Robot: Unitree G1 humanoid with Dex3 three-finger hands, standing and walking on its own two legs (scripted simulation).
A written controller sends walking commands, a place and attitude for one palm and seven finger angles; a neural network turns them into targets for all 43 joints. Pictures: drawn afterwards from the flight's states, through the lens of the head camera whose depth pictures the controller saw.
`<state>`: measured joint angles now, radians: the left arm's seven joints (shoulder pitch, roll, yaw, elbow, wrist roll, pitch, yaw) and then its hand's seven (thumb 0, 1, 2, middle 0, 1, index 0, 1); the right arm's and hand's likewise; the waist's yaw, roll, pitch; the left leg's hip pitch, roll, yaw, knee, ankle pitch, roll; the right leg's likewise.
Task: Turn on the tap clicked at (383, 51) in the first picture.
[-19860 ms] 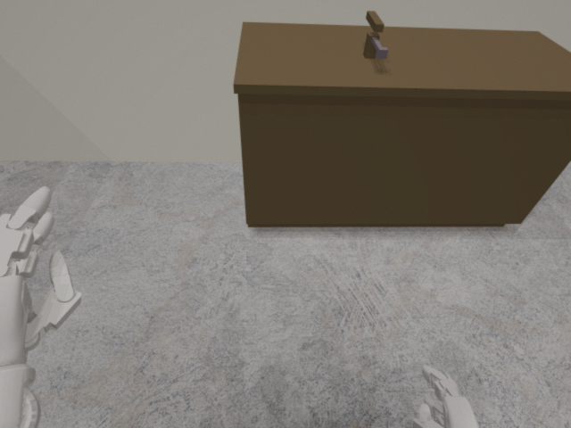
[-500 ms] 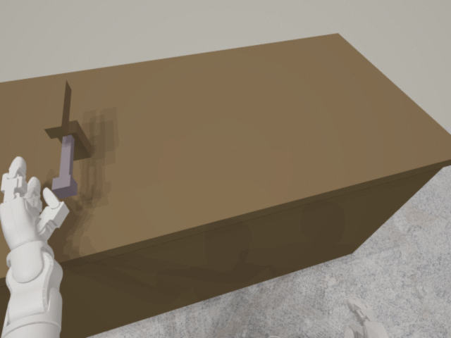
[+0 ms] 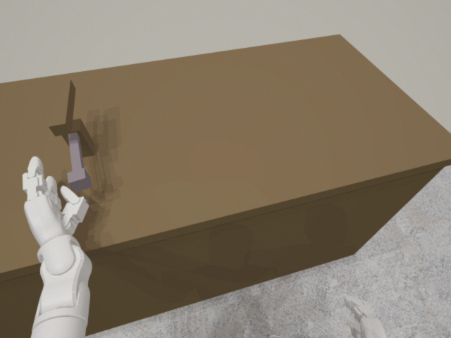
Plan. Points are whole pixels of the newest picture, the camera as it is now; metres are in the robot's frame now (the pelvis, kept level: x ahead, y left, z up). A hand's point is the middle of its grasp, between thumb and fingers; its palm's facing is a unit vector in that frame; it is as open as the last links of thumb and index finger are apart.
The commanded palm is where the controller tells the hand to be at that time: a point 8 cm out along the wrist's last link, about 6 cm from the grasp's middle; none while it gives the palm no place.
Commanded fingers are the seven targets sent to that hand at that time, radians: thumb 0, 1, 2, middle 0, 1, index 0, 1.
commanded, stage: push the lever round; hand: left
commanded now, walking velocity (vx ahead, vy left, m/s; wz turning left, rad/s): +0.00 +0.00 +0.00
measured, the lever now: (79, 180) +0.35 +0.28 +0.08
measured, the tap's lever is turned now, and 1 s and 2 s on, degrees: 8 35 57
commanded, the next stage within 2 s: none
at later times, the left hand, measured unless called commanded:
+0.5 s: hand (110, 191) +0.34 +0.23 +0.06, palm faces +0.69 -0.72 -0.07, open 7.7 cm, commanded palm +0.30 +0.26 +0.07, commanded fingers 0.00 0.90 0.90 -0.15 -0.15 -0.15 -0.15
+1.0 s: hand (128, 183) +0.36 +0.20 +0.06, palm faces +0.76 -0.65 -0.07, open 7.7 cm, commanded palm +0.32 +0.23 +0.07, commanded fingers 0.00 0.90 0.90 -0.15 -0.15 -0.15 -0.15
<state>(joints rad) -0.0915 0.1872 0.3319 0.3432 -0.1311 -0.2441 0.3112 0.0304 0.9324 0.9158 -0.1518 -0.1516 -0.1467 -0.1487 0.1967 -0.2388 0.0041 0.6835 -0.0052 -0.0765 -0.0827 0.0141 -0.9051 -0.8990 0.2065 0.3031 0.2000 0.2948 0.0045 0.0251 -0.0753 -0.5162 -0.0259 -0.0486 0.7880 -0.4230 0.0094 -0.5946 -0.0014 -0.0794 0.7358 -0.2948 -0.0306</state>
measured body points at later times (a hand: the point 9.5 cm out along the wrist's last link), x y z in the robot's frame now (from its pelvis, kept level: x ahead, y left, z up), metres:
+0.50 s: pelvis +0.00 +0.00 +0.00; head +0.03 -0.01 +0.45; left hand +0.30 +0.27 +0.07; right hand +0.16 -0.24 -0.11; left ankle -0.02 +0.11 -0.71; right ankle +0.04 -0.10 -0.71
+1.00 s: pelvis +0.00 -0.01 +0.00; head +0.03 -0.01 +0.45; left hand +0.32 +0.23 +0.07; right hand +0.16 -0.24 -0.11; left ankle -0.02 +0.11 -0.71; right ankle +0.04 -0.10 -0.71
